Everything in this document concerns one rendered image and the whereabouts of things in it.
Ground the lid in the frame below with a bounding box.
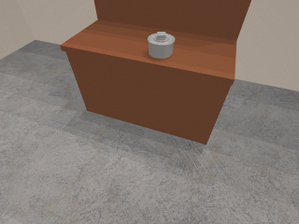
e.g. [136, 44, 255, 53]
[148, 33, 175, 47]

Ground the table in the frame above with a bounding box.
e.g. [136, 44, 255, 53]
[60, 0, 251, 145]

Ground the pot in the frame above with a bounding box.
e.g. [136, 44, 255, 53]
[149, 43, 174, 59]

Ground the knob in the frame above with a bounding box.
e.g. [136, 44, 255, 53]
[157, 32, 166, 38]

